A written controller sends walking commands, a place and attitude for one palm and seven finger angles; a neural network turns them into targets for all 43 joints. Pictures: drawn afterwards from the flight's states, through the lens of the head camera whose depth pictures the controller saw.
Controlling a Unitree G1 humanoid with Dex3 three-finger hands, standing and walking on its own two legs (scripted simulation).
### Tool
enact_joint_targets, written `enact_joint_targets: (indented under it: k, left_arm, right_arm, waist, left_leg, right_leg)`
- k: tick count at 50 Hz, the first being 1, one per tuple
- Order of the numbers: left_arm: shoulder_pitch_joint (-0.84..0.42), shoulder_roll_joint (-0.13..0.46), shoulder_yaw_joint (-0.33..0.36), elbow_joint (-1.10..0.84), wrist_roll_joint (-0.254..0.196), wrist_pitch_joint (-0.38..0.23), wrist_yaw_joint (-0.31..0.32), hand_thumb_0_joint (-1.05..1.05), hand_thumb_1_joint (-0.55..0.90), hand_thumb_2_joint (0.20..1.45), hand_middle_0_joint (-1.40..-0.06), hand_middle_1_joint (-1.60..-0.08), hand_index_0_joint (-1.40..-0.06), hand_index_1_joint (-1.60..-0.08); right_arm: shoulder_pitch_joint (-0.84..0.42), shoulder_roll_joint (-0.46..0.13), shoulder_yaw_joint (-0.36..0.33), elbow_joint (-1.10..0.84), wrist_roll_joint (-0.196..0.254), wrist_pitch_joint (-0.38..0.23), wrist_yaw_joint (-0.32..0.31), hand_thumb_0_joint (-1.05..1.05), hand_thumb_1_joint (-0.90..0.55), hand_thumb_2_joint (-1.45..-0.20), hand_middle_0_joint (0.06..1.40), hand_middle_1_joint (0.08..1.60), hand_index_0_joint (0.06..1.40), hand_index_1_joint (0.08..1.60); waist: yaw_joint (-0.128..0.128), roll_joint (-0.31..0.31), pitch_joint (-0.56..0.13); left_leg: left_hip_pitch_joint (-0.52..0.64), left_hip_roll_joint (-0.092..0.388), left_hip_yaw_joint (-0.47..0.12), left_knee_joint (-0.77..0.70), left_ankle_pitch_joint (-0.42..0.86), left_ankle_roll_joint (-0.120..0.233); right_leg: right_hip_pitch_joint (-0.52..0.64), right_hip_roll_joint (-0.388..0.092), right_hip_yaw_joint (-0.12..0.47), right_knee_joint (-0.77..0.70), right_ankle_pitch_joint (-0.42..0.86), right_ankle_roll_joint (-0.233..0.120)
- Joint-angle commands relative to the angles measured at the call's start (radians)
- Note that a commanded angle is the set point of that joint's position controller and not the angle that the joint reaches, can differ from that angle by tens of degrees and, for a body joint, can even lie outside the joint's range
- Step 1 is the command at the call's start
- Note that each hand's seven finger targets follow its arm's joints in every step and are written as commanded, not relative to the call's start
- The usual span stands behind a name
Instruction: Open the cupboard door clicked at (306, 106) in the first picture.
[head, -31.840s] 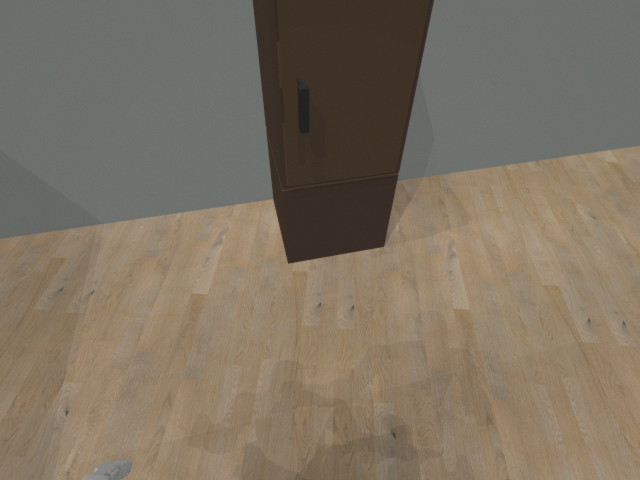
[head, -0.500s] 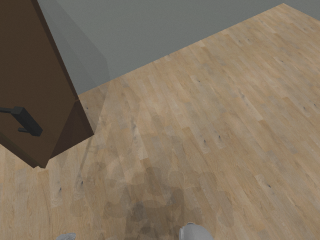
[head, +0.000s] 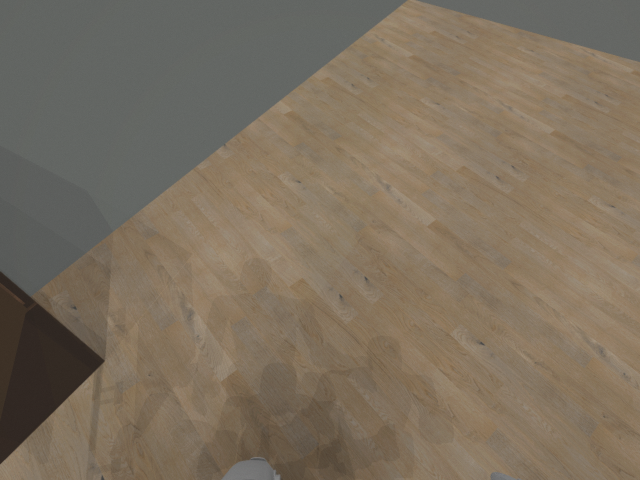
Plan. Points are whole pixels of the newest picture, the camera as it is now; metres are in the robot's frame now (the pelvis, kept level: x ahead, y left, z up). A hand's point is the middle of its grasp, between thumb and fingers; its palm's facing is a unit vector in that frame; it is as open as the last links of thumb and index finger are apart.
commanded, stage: walk to a spot facing it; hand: left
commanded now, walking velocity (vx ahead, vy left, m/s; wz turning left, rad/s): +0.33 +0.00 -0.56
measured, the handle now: out of the picture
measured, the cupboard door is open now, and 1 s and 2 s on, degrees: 47 47 47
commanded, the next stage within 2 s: turn to face it in 1.28 s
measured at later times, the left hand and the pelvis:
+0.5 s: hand (291, 305) +0.41 +0.09 -0.16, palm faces -0.39 -0.90 -0.18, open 7.4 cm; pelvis +0.20 -0.03 -0.02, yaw -17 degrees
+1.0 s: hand (302, 307) +0.42 +0.07 -0.18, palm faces -0.27 -0.95 -0.17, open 7.3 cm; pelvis +0.42 -0.12 -0.01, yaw -23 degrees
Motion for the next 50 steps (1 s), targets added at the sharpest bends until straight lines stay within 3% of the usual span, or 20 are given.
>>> enact_joint_targets:
  k: [1,3,4,5,8,10,15,20,22,24,25,26,27,28,30,33,39,46,48,50]
  left_arm:
    - [-0.094,0.176,0.058,-0.096,-0.004,-0.028,0.01,0.0,0.9,0.9,-0.2,-0.3,-0.2,-0.3]
    - [-0.103,0.076,0.029,-0.138,-0.016,-0.036,-0.005,0.0,0.9,0.9,-0.2,-0.3,-0.2,-0.3]
    - [-0.161,0.108,0.038,-0.153,-0.006,-0.038,-0.01,0.0,0.9,0.9,-0.2,-0.3,-0.2,-0.3]
    - [-0.155,0.117,0.046,-0.134,0.005,-0.04,-0.016,0.0,0.9,0.9,-0.2,-0.3,-0.2,-0.3]
    - [-0.117,0.08,0.04,-0.09,0.013,-0.025,-0.039,0.0,0.9,0.9,-0.2,-0.3,-0.2,-0.3]
    - [-0.125,0.045,0.026,-0.084,0.008,-0.015,-0.04,0.0,0.9,0.9,-0.2,-0.3,-0.2,-0.3]
    - [-0.239,0.006,0.003,-0.111,0.006,-0.008,-0.042,0.0,0.9,0.9,-0.2,-0.3,-0.2,-0.3]
    - [-0.319,0.021,-0.003,-0.12,0.0,-0.011,-0.039,0.0,0.9,0.9,-0.2,-0.3,-0.2,-0.3]
    - [-0.226,0.048,0.007,-0.091,-0.001,-0.014,-0.03,0.0,0.9,0.9,-0.2,-0.3,-0.2,-0.3]
    - [0.057,0.111,0.031,-0.008,0.004,-0.03,-0.015,0.0,0.9,0.9,-0.2,-0.3,-0.2,-0.3]
    - [0.194,0.213,0.058,0.031,0.008,-0.04,-0.001,0.0,0.9,0.9,-0.2,-0.3,-0.2,-0.3]
    - [0.231,0.289,0.071,0.042,-0.013,-0.04,0.011,0.0,0.9,0.9,-0.2,-0.3,-0.2,-0.3]
    - [0.164,0.291,0.072,0.023,-0.027,-0.036,0.023,0.0,0.9,0.9,-0.2,-0.3,-0.2,-0.3]
    - [0.08,0.229,0.057,0.008,-0.028,-0.034,0.031,0.0,0.9,0.9,-0.2,-0.3,-0.2,-0.3]
    - [-0.034,0.146,0.026,-0.016,-0.024,-0.047,0.033,0.0,0.9,0.9,-0.2,-0.3,-0.2,-0.3]
    - [-0.07,0.111,0.015,-0.003,-0.01,-0.068,0.032,0.0,0.9,0.9,-0.2,-0.3,-0.2,-0.3]
    - [0.056,0.079,0.016,0.056,-0.016,-0.094,0.025,0.0,0.9,0.9,-0.2,-0.3,-0.2,-0.3]
    - [0.175,0.094,0.006,0.116,-0.01,-0.097,0.04,0.0,0.9,0.9,-0.2,-0.3,-0.2,-0.3]
    - [0.185,0.104,0.008,0.127,-0.006,-0.095,0.044,0.0,0.9,0.9,-0.2,-0.3,-0.2,-0.3]
    - [0.143,0.117,0.012,0.123,-0.012,-0.099,0.044,0.0,0.9,0.9,-0.2,-0.3,-0.2,-0.3]
  right_arm:
    - [0.162,-0.118,-0.026,-0.02,-0.002,-0.064,-0.031,0.0,-0.9,-0.9,0.2,0.3,0.2,0.3]
    - [0.392,-0.283,-0.056,0.015,-0.029,-0.074,-0.047,0.0,-0.9,-0.9,0.2,0.3,0.2,0.3]
    - [0.355,-0.269,-0.045,0.001,-0.03,-0.063,-0.05,0.0,-0.9,-0.9,0.2,0.3,0.2,0.3]
    - [0.28,-0.203,-0.026,-0.018,-0.031,-0.067,-0.044,0.0,-0.9,-0.9,0.2,0.3,0.2,0.3]
    - [0.186,-0.108,0.008,-0.022,-0.019,-0.086,-0.049,0.0,-0.9,-0.9,0.2,0.3,0.2,0.3]
    - [0.256,-0.085,0.017,0.017,-0.016,-0.098,-0.054,0.0,-0.9,-0.9,0.2,0.3,0.2,0.3]
    - [0.345,-0.082,0.021,0.074,-0.018,-0.096,-0.053,0.0,-0.9,-0.9,0.2,0.3,0.2,0.3]
    - [0.376,-0.093,0.024,0.115,-0.022,-0.083,-0.052,0.0,-0.9,-0.9,0.2,0.3,0.2,0.3]
    - [0.352,-0.123,0.018,0.124,-0.02,-0.078,-0.052,0.0,-0.9,-0.9,0.2,0.3,0.2,0.3]
    - [0.268,-0.136,0.016,0.107,-0.006,-0.078,-0.045,0.0,-0.9,-0.9,0.2,0.3,0.2,0.3]
    - [0.271,-0.089,0.023,0.091,0.012,-0.079,-0.034,0.0,-0.9,-0.9,0.2,0.3,0.2,0.3]
    - [0.277,-0.048,0.022,0.061,0.023,-0.079,-0.041,0.0,-0.9,-0.9,0.2,0.3,0.2,0.3]
    - [0.213,-0.074,0.012,0.053,0.016,-0.073,-0.039,0.0,-0.9,-0.9,0.2,0.3,0.2,0.3]
    - [0.16,-0.062,0.005,0.053,0.013,-0.069,-0.037,0.0,-0.9,-0.9,0.2,0.3,0.2,0.3]
    - [0.175,-0.024,0.01,0.086,-0.003,-0.048,-0.036,0.0,-0.9,-0.9,0.2,0.3,0.2,0.3]
    - [0.267,0.017,0.009,0.127,-0.012,-0.022,-0.025,0.0,-0.9,-0.9,0.2,0.3,0.2,0.3]
    - [0.074,0.009,0.001,0.068,-0.011,-0.034,-0.01,0.0,-0.9,-0.9,0.2,0.3,0.2,0.3]
    - [-0.166,0.008,0.006,0.007,-0.003,-0.055,0.005,0.0,-0.9,-0.9,0.2,0.3,0.2,0.3]
    - [-0.156,0.003,0.003,0.013,-0.004,-0.061,0.003,0.0,-0.9,-0.9,0.2,0.3,0.2,0.3]
    - [0.028,-0.023,-0.004,0.077,-0.012,-0.071,-0.014,0.0,-0.9,-0.9,0.2,0.3,0.2,0.3]
  waist:
    - [-0.102,-0.024,-0.063]
    - [-0.181,0.4,-0.173]
    - [-0.164,0.224,-0.096]
    - [-0.116,0.155,-0.023]
    - [-0.04,0.172,0.018]
    - [-0.046,0.155,-0.027]
    - [-0.064,0.137,-0.015]
    - [-0.074,0.15,0.015]
    - [-0.023,0.147,-0.027]
    - [0.123,0.099,-0.151]
    - [0.177,-0.094,-0.272]
    - [0.148,-0.25,-0.356]
    - [0.124,-0.141,-0.24]
    - [0.086,-0.044,-0.109]
    - [-0.009,-0.018,-0.014]
    - [-0.079,-0.071,-0.013]
    - [-0.027,-0.07,-0.01]
    - [0.028,-0.079,0.049]
    - [0.011,-0.059,0.023]
    - [-0.087,-0.044,-0.053]
  left_leg:
    - [0.43,-0.018,0.017,-0.31,0.069,0.013]
    - [0.646,0.455,-0.58,-0.531,-0.235,0.181]
    - [0.525,0.501,-0.611,-0.585,-0.28,0.239]
    - [0.41,0.43,-0.516,-0.594,-0.225,0.215]
    - [0.348,0.302,-0.172,-0.555,0.136,0.131]
    - [0.436,0.257,-0.025,-0.498,0.494,0.108]
    - [0.497,0.254,0.104,-0.495,0.621,0.125]
    - [0.478,0.277,0.174,-0.459,0.795,0.137]
    - [0.472,0.296,0.188,-0.343,0.978,0.133]
    - [0.305,0.239,0.231,-0.014,0.932,0.085]
    - [0.037,0.134,0.246,0.312,0.414,0.05]
    - [-0.191,-0.011,0.147,0.636,-0.276,0.014]
    - [-0.261,0.043,-0.002,0.694,-0.205,0.038]
    - [-0.263,0.09,-0.018,0.658,-0.094,0.037]
    - [-0.136,0.13,-0.031,0.523,0.0,0.024]
    - [-0.028,0.11,-0.003,0.344,0.053,0.014]
    - [-0.171,0.091,-0.004,0.155,0.181,0.01]
    - [-0.184,0.039,0.037,-0.041,0.132,0.038]
    - [-0.083,0.002,0.067,-0.125,0.09,0.056]
    - [0.215,-0.059,0.107,-0.247,0.166,0.086]
  right_leg:
    - [-0.275,-0.121,0.167,0.004,-0.045,-0.105]
    - [-0.58,0.044,-0.095,0.609,-0.297,-0.006]
    - [-0.606,-0.047,-0.038,0.735,-0.239,-0.01]
    - [-0.597,-0.077,-0.047,0.794,-0.143,-0.004]
    - [-0.569,-0.131,-0.095,0.816,0.037,0.019]
    - [-0.583,-0.111,-0.127,0.796,0.073,0.023]
    - [-0.597,-0.11,-0.192,0.571,0.149,0.019]
    - [-0.398,-0.062,-0.27,0.262,0.129,-0.028]
    - [-0.24,-0.028,-0.281,0.224,0.086,-0.064]
    - [0.172,-0.006,-0.271,0.122,0.153,-0.103]
    - [0.469,-0.234,0.011,0.067,0.153,-0.179]
    - [0.569,-0.468,0.462,-0.073,0.303,-0.278]
    - [0.449,-0.472,0.432,-0.14,0.24,-0.282]
    - [0.286,-0.439,0.323,-0.171,0.237,-0.256]
    - [-0.011,-0.347,0.142,-0.22,0.254,-0.191]
    - [-0.131,-0.254,0.012,-0.264,0.219,-0.165]
    - [0.04,-0.239,0.042,-0.27,0.301,-0.18]
    - [0.204,-0.276,0.053,-0.202,0.625,-0.165]
    - [0.215,-0.274,0.047,-0.129,0.756,-0.155]
    - [0.124,-0.219,-0.026,0.079,0.926,-0.11]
